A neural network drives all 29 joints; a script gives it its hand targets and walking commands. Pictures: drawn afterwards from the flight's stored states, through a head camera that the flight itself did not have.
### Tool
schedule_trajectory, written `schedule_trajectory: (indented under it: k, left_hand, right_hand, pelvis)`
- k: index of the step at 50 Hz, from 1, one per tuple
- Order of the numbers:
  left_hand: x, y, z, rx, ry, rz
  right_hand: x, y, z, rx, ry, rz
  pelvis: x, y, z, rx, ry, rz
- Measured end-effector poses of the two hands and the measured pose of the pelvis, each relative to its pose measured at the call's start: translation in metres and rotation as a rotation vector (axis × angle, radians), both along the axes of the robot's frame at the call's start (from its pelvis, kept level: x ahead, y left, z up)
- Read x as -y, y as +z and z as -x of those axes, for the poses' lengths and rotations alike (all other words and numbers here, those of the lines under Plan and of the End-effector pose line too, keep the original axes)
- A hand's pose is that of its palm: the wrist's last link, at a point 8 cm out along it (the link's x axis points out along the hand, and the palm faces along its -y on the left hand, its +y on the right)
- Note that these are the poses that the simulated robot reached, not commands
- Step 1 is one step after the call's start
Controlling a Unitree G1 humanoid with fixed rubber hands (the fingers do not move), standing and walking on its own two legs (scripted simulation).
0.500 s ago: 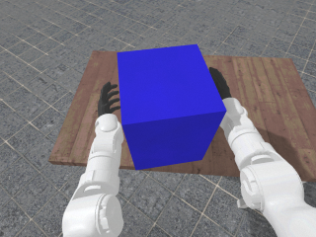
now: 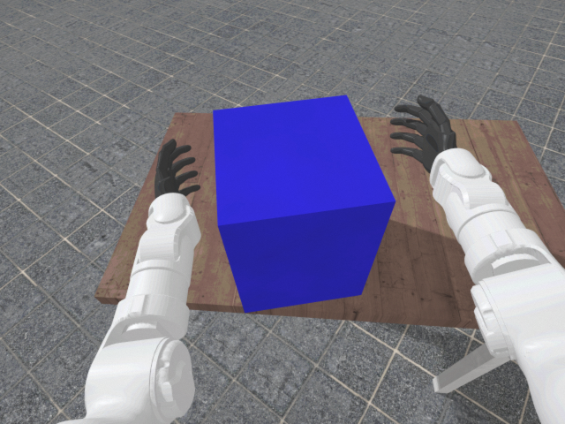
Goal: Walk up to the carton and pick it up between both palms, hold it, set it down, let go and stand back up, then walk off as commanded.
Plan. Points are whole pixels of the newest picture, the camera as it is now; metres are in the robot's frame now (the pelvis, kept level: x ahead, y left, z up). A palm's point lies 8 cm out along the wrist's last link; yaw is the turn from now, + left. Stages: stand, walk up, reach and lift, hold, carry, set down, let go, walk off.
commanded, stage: set down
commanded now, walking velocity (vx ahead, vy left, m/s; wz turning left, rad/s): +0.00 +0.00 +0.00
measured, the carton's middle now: (292, 209) +0.44 +0.04 +0.04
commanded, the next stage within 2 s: none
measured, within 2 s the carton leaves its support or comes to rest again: neither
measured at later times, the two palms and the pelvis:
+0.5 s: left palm (158, 156) +0.40 +0.20 +0.18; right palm (453, 121) +0.47 -0.15 +0.20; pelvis -0.01 +0.00 +0.00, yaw +0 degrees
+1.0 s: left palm (126, 202) +0.34 +0.23 +0.16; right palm (468, 156) +0.44 -0.18 +0.17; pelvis -0.02 +0.00 +0.00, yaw +0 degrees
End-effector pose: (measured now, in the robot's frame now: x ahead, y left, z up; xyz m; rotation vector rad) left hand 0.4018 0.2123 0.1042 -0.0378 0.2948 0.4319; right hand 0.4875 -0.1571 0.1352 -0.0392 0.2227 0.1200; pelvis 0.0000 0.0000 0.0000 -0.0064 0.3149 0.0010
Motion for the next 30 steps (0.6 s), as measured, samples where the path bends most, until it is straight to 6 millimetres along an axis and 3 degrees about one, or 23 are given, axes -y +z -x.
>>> schedule_trajectory:
  k: [8,17,24,30]
  left_hand:
    - [-0.003,0.032,0.007,-0.006,-0.012,0.027]
    - [0.007,0.067,0.001,-0.019,-0.028,0.032]
    - [0.008,0.077,0.0,-0.043,-0.033,0.03]
    - [0.002,0.074,0.008,-0.058,-0.016,0.022]
  right_hand:
    - [-0.001,0.034,0.012,-0.026,0.023,-0.026]
    - [-0.007,0.054,0.016,-0.067,0.042,-0.059]
    - [-0.004,0.06,0.014,-0.074,0.031,-0.072]
    - [0.002,0.065,0.013,-0.052,0.026,-0.065]
  pelvis:
    - [0.0,0.001,0.011,0.04,0.0,0.0]
    - [0.0,0.0,0.017,0.051,-0.001,0.0]
    - [0.0,0.002,0.014,0.078,0.0,0.0]
    - [0.0,0.003,0.012,0.119,0.001,0.0]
